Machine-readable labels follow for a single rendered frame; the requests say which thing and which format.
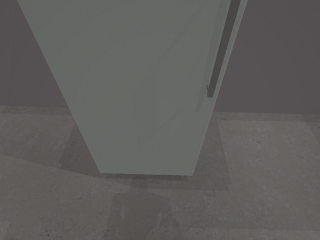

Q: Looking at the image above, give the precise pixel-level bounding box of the fridge door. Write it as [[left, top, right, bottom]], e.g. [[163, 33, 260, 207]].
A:
[[17, 0, 246, 176]]

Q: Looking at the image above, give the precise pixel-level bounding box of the handle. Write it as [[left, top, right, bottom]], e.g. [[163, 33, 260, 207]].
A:
[[206, 0, 241, 98]]

